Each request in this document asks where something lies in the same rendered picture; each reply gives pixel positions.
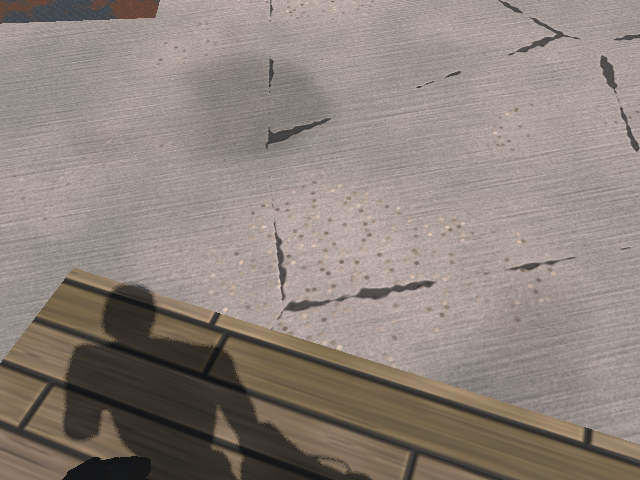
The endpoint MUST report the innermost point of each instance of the robot left hand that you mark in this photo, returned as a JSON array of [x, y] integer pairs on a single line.
[[123, 468]]

